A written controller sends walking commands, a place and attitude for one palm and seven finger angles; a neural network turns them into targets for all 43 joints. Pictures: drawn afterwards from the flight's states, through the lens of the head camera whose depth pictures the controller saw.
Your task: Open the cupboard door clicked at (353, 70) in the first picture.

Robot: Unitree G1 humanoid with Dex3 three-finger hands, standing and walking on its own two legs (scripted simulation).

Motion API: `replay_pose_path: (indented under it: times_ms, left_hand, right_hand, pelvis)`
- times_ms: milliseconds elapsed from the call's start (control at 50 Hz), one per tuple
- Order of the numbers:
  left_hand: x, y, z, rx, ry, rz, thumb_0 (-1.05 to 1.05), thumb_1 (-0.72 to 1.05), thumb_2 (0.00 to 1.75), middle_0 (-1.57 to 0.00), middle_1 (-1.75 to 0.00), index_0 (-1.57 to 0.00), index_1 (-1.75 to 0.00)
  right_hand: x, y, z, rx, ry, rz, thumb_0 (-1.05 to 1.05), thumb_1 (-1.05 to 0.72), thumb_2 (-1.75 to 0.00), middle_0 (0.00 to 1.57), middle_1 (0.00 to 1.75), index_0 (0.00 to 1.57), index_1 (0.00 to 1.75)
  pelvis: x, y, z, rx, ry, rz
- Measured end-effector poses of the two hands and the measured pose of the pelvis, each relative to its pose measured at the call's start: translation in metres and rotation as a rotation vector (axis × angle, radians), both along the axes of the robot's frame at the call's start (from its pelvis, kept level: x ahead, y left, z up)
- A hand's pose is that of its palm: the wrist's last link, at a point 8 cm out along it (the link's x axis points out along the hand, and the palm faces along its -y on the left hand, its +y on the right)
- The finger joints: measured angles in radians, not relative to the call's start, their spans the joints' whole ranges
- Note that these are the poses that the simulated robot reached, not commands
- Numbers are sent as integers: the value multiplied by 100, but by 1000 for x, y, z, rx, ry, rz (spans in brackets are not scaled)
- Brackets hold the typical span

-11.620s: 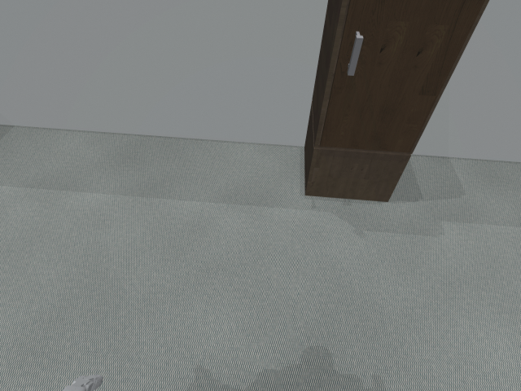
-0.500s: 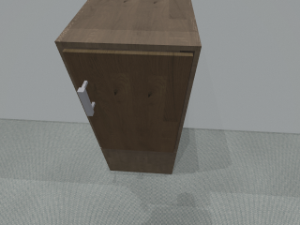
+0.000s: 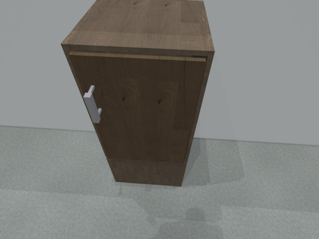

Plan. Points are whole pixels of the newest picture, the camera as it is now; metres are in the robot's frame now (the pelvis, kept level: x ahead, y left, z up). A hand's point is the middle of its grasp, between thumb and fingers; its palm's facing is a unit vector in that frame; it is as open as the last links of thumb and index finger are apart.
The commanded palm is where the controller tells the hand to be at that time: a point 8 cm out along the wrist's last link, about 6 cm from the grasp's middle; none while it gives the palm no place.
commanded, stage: look again from close up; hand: left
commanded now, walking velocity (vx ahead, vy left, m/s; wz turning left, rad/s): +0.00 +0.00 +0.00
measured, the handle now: (94, 104) +0.51 +0.26 +0.01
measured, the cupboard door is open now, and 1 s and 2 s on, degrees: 0 0 0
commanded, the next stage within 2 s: raise the hand with hooked fingers in 0.02 s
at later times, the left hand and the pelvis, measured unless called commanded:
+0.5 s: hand (96, 221) +0.17 +0.17 -0.03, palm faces -0.08 -1.00 +0.03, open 8.3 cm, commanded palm +0.13 +0.24 -0.05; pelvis -0.05 +0.01 -0.07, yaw -1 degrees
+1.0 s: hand (68, 209) +0.19 +0.24 -0.02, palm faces +0.02 -1.00 -0.05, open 11.4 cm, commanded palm +0.15 +0.29 -0.02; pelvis -0.06 +0.03 -0.07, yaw +0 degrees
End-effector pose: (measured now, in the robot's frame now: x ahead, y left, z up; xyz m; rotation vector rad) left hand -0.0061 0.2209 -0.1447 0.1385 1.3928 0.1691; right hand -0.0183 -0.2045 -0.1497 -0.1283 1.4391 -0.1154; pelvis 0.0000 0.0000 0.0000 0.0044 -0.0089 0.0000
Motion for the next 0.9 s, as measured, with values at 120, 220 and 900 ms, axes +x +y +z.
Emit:
replay_pose_path:
  times_ms: [120,220,900]
  left_hand:
    - [-3,0,0,-2,4,1,1,92,90,-20,-30,-20,-30]
    - [54,22,50,81,-405,83,3,94,89,-21,-31,-20,-31]
    - [167,54,119,-140,-1290,-216,1,19,59,-25,-76,-25,-75]
  right_hand:
    - [-5,2,0,2,6,-2,0,-91,-90,20,30,20,30]
    - [19,-15,7,-66,-225,-12,3,-93,-90,20,30,21,30]
    - [110,28,-9,-12,-692,146,2,-90,-90,20,31,21,30]
  pelvis:
    - [-2,1,0,1,-1,-1]
    - [-9,7,-4,-2,13,-5]
    - [-61,26,-75,-40,241,17]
